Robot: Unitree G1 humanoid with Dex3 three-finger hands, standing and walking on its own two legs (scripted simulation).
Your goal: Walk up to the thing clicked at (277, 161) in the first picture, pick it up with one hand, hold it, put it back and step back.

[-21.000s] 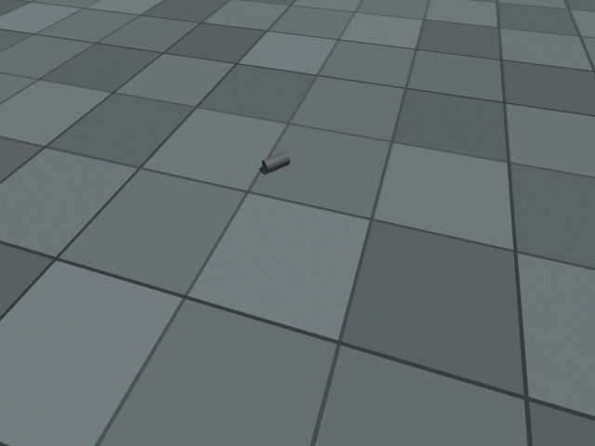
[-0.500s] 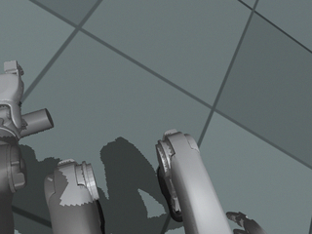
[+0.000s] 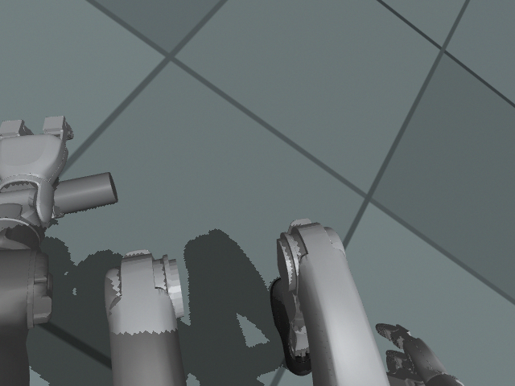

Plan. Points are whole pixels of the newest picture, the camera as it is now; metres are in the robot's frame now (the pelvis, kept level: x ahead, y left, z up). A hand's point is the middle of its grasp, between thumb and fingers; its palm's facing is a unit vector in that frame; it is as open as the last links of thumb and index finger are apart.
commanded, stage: close in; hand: left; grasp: from above
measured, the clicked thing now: (77, 194) +0.46 +0.27 -0.30
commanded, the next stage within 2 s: rest palm in 0.04 s
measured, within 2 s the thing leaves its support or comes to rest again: neither
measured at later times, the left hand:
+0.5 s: hand (65, 194) +0.45 +0.28 -0.24, palm faces -0.48 -0.12 -0.87, open 14.1 cm
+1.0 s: hand (66, 195) +0.46 +0.28 -0.27, palm faces -0.46 -0.16 -0.87, open 14.1 cm
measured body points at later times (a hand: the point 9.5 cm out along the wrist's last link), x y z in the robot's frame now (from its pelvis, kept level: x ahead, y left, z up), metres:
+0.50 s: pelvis +0.00 +0.00 -0.03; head +0.26 +0.08 +0.33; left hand +0.47 +0.28 -0.19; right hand +0.01 -0.27 -0.11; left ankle +0.07 +0.12 -0.30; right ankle +0.11 -0.15 -0.30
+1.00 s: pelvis +0.01 +0.01 -0.04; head +0.27 +0.10 +0.31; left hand +0.48 +0.29 -0.22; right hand +0.03 -0.25 -0.10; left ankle +0.07 +0.12 -0.30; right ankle +0.11 -0.15 -0.30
